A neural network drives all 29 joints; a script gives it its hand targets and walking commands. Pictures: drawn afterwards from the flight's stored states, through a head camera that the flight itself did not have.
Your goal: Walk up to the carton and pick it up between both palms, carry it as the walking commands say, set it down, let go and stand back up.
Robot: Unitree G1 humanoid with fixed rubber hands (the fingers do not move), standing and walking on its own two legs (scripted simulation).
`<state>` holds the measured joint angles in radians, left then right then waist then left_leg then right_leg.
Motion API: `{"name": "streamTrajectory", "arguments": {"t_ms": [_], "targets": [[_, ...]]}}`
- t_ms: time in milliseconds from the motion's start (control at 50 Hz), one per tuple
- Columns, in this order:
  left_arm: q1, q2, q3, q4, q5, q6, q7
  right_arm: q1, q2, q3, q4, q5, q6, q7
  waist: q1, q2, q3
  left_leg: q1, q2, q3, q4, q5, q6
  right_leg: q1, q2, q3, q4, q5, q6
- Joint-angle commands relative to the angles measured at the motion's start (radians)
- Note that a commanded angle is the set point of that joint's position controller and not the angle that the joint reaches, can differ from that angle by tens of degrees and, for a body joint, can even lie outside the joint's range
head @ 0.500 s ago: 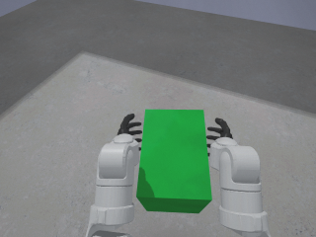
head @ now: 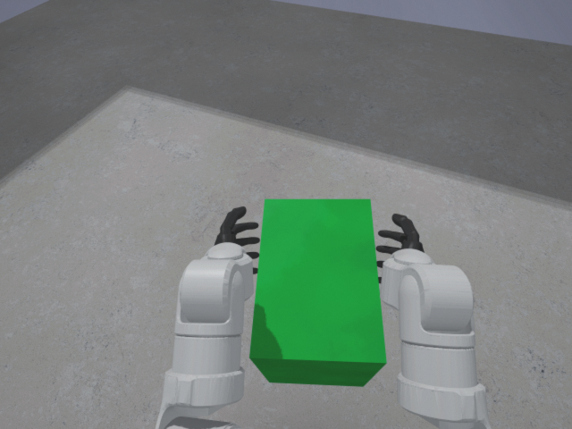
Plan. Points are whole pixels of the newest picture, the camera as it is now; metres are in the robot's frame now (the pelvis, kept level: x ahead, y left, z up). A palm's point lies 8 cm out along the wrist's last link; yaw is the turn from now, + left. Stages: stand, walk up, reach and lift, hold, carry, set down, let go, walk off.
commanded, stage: carry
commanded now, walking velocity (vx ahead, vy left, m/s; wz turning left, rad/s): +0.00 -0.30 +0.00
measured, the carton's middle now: (316, 297) +0.33 -0.02 -0.02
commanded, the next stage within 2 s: none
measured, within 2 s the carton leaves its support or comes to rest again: neither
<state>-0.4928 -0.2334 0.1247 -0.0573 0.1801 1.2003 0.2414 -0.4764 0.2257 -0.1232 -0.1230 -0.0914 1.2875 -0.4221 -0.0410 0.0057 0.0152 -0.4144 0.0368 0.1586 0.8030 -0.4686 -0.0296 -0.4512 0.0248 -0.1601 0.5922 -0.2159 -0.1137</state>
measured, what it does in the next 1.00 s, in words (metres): steps to the right: left foot, then right foot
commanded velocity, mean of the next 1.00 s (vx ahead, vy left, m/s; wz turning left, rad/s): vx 0.00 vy -0.05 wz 0.00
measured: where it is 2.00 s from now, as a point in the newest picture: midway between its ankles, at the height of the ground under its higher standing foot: outside the picture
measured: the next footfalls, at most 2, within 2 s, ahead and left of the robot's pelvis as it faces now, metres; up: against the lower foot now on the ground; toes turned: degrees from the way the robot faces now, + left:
left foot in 0.02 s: +0.02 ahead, +0.08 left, +0.00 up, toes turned +10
right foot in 0.28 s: +0.04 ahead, -0.28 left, +0.00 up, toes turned -7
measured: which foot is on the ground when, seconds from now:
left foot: up 0.00-0.00, down 0.02-0.30, up 0.32-0.62, down 0.64-1.00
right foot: down 0.00-0.04, up 0.06-0.26, down 0.28-1.00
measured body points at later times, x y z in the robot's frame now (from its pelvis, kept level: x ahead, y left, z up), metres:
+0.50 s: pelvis -0.05 -0.19 +0.01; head -0.02 -0.22 +0.46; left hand +0.29 -0.10 +0.09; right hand +0.26 -0.34 +0.08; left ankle -0.09 -0.07 -0.67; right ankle +0.00 -0.27 -0.72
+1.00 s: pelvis -0.11 -0.26 +0.02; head -0.13 -0.26 +0.47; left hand +0.21 -0.14 +0.11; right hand +0.20 -0.37 +0.10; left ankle -0.12 -0.12 -0.72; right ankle +0.00 -0.28 -0.72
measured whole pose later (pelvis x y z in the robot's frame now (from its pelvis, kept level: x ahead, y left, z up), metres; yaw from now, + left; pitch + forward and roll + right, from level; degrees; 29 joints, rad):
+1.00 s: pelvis -0.11 -0.26 +0.02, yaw +0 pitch +1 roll +2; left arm -0.49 -0.23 0.16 0.02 0.16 1.26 0.30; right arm -0.48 0.23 -0.12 0.04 -0.15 1.28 -0.34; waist 0.00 -0.04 -0.06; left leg -0.22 0.04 0.10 0.45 -0.31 0.01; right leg -0.34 0.03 -0.21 0.31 -0.03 0.04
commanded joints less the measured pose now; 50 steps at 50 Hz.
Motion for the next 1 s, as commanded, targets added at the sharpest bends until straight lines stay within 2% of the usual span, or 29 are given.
{"name": "streamTrajectory", "arguments": {"t_ms": [0,20,40,60,80,100,120,140,180,220,240,260,280,300,320,360,400,480,560,620,640,660,680,700,740,800,900,940,980], "targets": [[-0.360,-1.060,-0.558,-0.013,-0.414,0.015,-0.293,-0.539,1.059,0.579,0.015,0.443,-0.035,0.511,0.038,-0.112,-0.490,0.271,0.089,-0.084,-0.383,0.217,0.038,0.230,-0.211,0.192,-0.099,0.275,-0.061],[-0.379,-1.067,-0.564,-0.013,-0.418,0.016,-0.289,-0.530,1.056,0.563,0.031,0.444,-0.033,0.520,0.025,0.031,-0.460,0.442,0.257,-0.311,-0.454,0.237,0.081,0.007,-0.163,0.173,0.023,0.178,0.002],[-0.422,-1.065,-0.589,-0.034,-0.448,0.027,-0.300,-0.469,1.038,0.519,0.091,0.413,-0.045,0.519,0.027,0.392,-0.414,0.445,0.611,-0.699,-0.502,0.489,0.268,-0.239,-0.063,0.097,0.241,-0.250,0.097],[-0.471,-1.085,-0.607,-0.049,-0.452,0.021,-0.298,-0.503,1.049,0.527,0.048,0.421,-0.050,0.526,0.037,0.288,-0.377,0.417,0.603,-0.633,-0.477,0.639,0.312,-0.268,-0.064,0.186,0.486,-0.269,0.111],[-0.491,-1.097,-0.617,-0.044,-0.458,0.018,-0.302,-0.512,1.054,0.524,0.041,0.415,-0.053,0.529,0.034,0.162,-0.361,0.364,0.534,-0.499,-0.451,0.655,0.274,-0.238,-0.076,0.223,0.563,-0.217,0.119],[-0.499,-1.104,-0.620,-0.039,-0.474,0.017,-0.308,-0.530,1.053,0.523,0.030,0.410,-0.057,0.529,0.035,0.089,-0.345,0.347,0.453,-0.352,-0.438,0.632,0.207,-0.206,-0.091,0.224,0.542,-0.156,0.130],[-0.499,-1.099,-0.618,-0.040,-0.482,0.019,-0.312,-0.547,1.047,0.520,0.010,0.406,-0.062,0.525,0.038,0.125,-0.338,0.343,0.380,-0.246,-0.409,0.658,0.156,-0.192,-0.095,0.197,0.449,-0.130,0.139],[-0.506,-1.100,-0.621,-0.041,-0.497,0.021,-0.313,-0.545,1.042,0.518,-0.002,0.396,-0.063,0.518,0.037,0.173,-0.349,0.352,0.328,-0.160,-0.365,0.743,0.128,-0.154,-0.079,0.154,0.362,-0.137,0.148],[-0.503,-1.096,-0.622,-0.033,-0.514,0.027,-0.311,-0.550,1.022,0.507,-0.030,0.381,-0.066,0.502,0.025,0.226,-0.391,0.353,0.283,-0.092,-0.314,0.844,0.105,-0.054,-0.041,0.080,0.230,-0.177,0.153],[-0.469,-1.086,-0.606,0.003,-0.507,0.039,-0.313,-0.530,1.003,0.509,-0.032,0.355,-0.064,0.491,0.014,0.262,-0.423,0.357,0.265,-0.091,-0.273,0.775,0.086,0.023,-0.014,0.022,0.046,-0.170,0.152],[-0.440,-1.083,-0.592,0.029,-0.499,0.046,-0.316,-0.524,0.998,0.512,-0.027,0.343,-0.062,0.487,0.029,0.240,-0.440,0.328,0.235,-0.062,-0.214,0.679,0.055,0.114,-0.009,-0.016,-0.120,-0.055,0.151],[-0.410,-1.074,-0.575,0.052,-0.490,0.051,-0.320,-0.508,0.993,0.513,-0.023,0.337,-0.059,0.483,0.038,0.152,-0.450,0.235,0.195,-0.040,-0.134,0.533,0.011,0.243,-0.050,0.017,-0.229,0.022,0.151],[-0.383,-1.068,-0.560,0.067,-0.488,0.055,-0.326,-0.500,0.985,0.509,-0.018,0.332,-0.058,0.479,0.043,-0.028,-0.463,0.054,0.151,-0.042,-0.031,0.195,-0.037,0.381,-0.217,0.186,-0.219,0.325,0.129],[-0.342,-1.074,-0.548,0.103,-0.457,0.044,-0.331,-0.537,1.008,0.545,-0.021,0.348,-0.054,0.483,0.054,-0.397,-0.478,-0.151,0.017,0.015,0.145,-0.206,-0.087,0.451,-0.413,0.452,-0.205,0.675,-0.018],[-0.388,-1.085,-0.543,0.070,-0.473,0.041,-0.334,-0.577,1.049,0.568,-0.011,0.374,-0.056,0.484,0.043,-0.352,-0.485,-0.130,0.038,-0.099,0.293,-0.254,-0.052,0.442,-0.381,0.397,-0.150,0.780,-0.062],[-0.389,-1.083,-0.511,0.053,-0.449,0.028,-0.334,-0.614,1.066,0.609,-0.044,0.407,-0.065,0.489,0.053,-0.213,-0.496,-0.141,0.036,-0.131,0.371,-0.124,-0.029,0.446,-0.339,0.270,-0.124,0.694,-0.045],[-0.411,-1.086,-0.501,0.015,-0.441,0.013,-0.326,-0.641,1.074,0.629,-0.086,0.443,-0.068,0.493,0.054,-0.170,-0.486,-0.126,0.037,-0.120,0.326,-0.027,-0.026,0.442,-0.299,0.222,-0.135,0.548,-0.033],[-0.407,-1.058,-0.497,-0.012,-0.421,0.005,-0.309,-0.613,1.068,0.625,-0.047,0.451,-0.051,0.493,0.056,-0.166,-0.483,-0.054,0.011,-0.110,0.094,-0.041,-0.014,0.435,-0.308,0.288,-0.203,0.280,-0.058],[-0.401,-1.048,-0.511,0.022,-0.418,0.019,-0.310,-0.544,1.066,0.594,0.059,0.426,-0.032,0.501,0.053,-0.131,-0.472,0.056,-0.021,-0.097,-0.157,-0.007,0.010,0.412,-0.312,0.329,-0.231,0.241,-0.068],[-0.407,-1.052,-0.520,0.037,-0.423,0.024,-0.313,-0.535,1.078,0.574,0.097,0.419,-0.032,0.509,0.040,-0.077,-0.478,0.260,0.025,-0.121,-0.368,0.192,0.025,0.304,-0.286,0.300,-0.234,0.206,0.007],[-0.416,-1.053,-0.523,0.038,-0.426,0.024,-0.314,-0.544,1.079,0.568,0.097,0.420,-0.034,0.512,0.041,-0.051,-0.473,0.303,0.064,-0.164,-0.377,0.185,0.038,0.258,-0.270,0.296,-0.231,0.173,0.042],[-0.459,-1.055,-0.543,0.014,-0.454,0.029,-0.320,-0.532,1.078,0.546,0.115,0.406,-0.045,0.513,0.037,0.054,-0.436,0.244,0.115,-0.226,-0.346,0.155,0.060,0.219,-0.218,0.248,-0.229,0.072,0.086],[-0.484,-1.059,-0.549,0.011,-0.463,0.031,-0.322,-0.547,1.077,0.543,0.108,0.406,-0.048,0.512,0.037,0.073,-0.405,0.201,0.125,-0.228,-0.374,0.110,0.066,0.213,-0.194,0.222,-0.216,-0.009,0.088],[-0.512,-1.061,-0.557,0.004,-0.477,0.033,-0.326,-0.563,1.080,0.538,0.101,0.405,-0.050,0.510,0.036,0.061,-0.386,0.168,0.117,-0.209,-0.368,0.084,0.059,0.215,-0.189,0.224,-0.235,-0.050,0.087],[-0.526,-1.065,-0.551,0.018,-0.495,0.041,-0.335,-0.573,1.084,0.528,0.096,0.394,-0.050,0.501,0.034,-0.024,-0.387,0.166,0.053,-0.133,-0.288,0.071,0.041,0.212,-0.219,0.268,-0.323,-0.142,0.093],[-0.515,-1.073,-0.533,0.054,-0.498,0.050,-0.345,-0.582,1.079,0.521,0.090,0.382,-0.050,0.491,0.033,-0.076,-0.392,0.229,-0.012,-0.065,-0.255,0.047,0.039,0.189,-0.241,0.270,-0.438,-0.204,0.150],[-0.500,-1.075,-0.514,0.081,-0.482,0.055,-0.350,-0.609,1.086,0.533,0.064,0.389,-0.055,0.489,0.030,-0.088,-0.415,0.286,-0.049,-0.002,-0.329,0.081,0.054,0.249,-0.172,0.126,-0.467,-0.158,0.259],[-0.499,-1.069,-0.512,0.088,-0.471,0.056,-0.348,-0.601,1.093,0.536,0.072,0.392,-0.053,0.492,0.026,-0.065,-0.407,0.295,-0.039,-0.003,-0.379,0.077,0.058,0.256,-0.139,0.070,-0.441,-0.136,0.297],[-0.500,-1.062,-0.509,0.092,-0.462,0.056,-0.347,-0.590,1.100,0.537,0.084,0.395,-0.051,0.496,0.022,-0.022,-0.382,0.270,0.006,-0.039,-0.464,0.021,0.072,0.263,-0.094,0.009,-0.360,-0.082,0.340]]}}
